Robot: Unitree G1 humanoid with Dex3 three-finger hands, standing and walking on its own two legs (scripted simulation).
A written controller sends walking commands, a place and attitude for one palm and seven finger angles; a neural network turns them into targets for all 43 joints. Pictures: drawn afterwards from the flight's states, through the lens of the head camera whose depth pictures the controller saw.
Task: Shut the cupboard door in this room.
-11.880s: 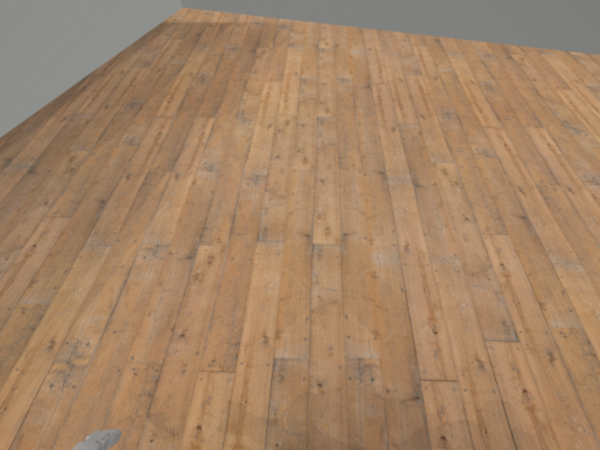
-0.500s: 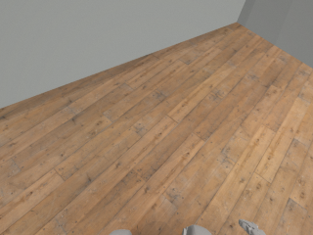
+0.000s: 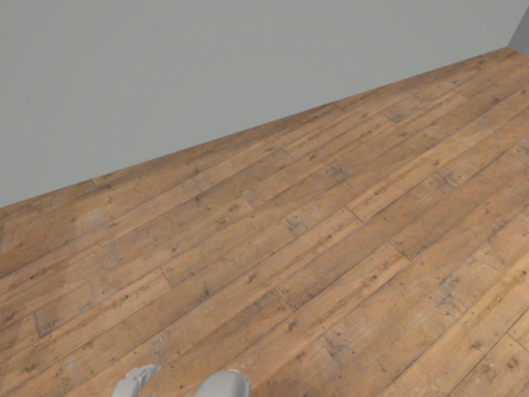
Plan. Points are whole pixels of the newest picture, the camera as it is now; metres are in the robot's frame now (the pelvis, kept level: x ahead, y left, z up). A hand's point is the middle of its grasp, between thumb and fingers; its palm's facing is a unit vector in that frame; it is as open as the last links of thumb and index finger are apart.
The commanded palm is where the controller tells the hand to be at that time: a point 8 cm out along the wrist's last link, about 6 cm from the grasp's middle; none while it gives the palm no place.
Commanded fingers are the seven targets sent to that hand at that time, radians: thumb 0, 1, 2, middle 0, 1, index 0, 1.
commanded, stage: walk to a spot facing it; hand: left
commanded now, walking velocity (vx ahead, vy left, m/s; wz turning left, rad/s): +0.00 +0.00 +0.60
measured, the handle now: out of the picture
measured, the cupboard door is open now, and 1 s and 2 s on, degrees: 77 77 77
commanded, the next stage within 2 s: turn to face it in 1.98 s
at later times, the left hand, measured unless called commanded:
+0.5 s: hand out of the picture -0.01 +0.30 -0.17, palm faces +0.34 -0.91 -0.24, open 7.4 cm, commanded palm none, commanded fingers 0.00 0.90 0.90 -0.20 -0.30 -0.20 -0.30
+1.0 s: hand out of the picture +0.12 +0.26 -0.16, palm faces +0.56 -0.80 -0.22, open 7.4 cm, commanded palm none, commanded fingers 0.00 0.90 0.90 -0.20 -0.30 -0.20 -0.30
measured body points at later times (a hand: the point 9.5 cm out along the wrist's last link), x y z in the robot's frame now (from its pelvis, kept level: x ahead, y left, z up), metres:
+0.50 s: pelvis +0.01 +0.06 +0.00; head +0.03 +0.09 +0.45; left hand -0.03 +0.34 -0.15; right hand +0.16 -0.16 -0.12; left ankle -0.05 +0.14 -0.74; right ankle +0.06 -0.09 -0.66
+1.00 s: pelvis +0.18 +0.09 +0.00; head +0.21 +0.09 +0.45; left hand +0.09 +0.31 -0.14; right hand +0.37 -0.11 -0.15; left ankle +0.11 +0.20 -0.65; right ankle +0.24 -0.02 -0.74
